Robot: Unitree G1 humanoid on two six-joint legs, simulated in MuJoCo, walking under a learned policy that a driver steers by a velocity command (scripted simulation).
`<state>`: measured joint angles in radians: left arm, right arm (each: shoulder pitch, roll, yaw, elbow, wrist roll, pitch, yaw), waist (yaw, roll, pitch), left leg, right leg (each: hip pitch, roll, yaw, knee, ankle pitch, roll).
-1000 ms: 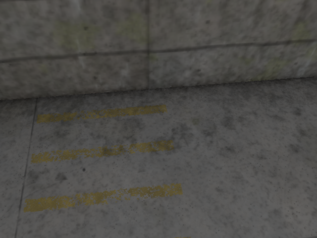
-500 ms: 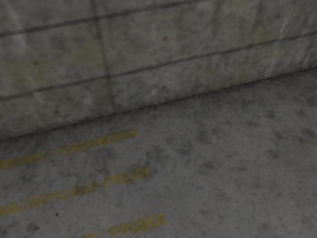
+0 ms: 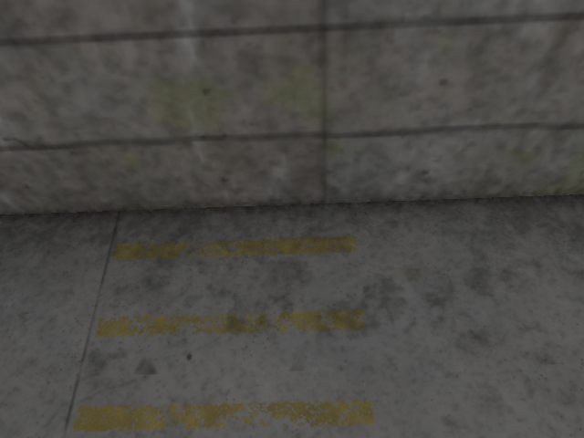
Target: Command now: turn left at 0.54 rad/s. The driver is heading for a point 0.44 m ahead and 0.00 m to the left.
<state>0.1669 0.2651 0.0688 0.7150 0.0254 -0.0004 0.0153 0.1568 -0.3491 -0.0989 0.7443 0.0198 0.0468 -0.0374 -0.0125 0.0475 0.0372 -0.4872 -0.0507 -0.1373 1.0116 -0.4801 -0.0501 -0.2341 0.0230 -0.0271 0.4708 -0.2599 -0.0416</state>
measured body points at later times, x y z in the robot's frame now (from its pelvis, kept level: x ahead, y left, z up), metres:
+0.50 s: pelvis +0.04 +0.07 +0.00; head +0.04 +0.10 +0.45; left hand +0.09 +0.37 -0.12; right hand +0.20 -0.18 -0.09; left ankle -0.03 +0.14 -0.74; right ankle +0.06 -0.08 -0.66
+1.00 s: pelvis +0.28 +0.07 -0.01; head +0.32 +0.08 +0.44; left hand +0.45 +0.34 -0.11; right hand +0.35 -0.21 -0.12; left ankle +0.15 +0.21 -0.63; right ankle +0.34 +0.00 -0.74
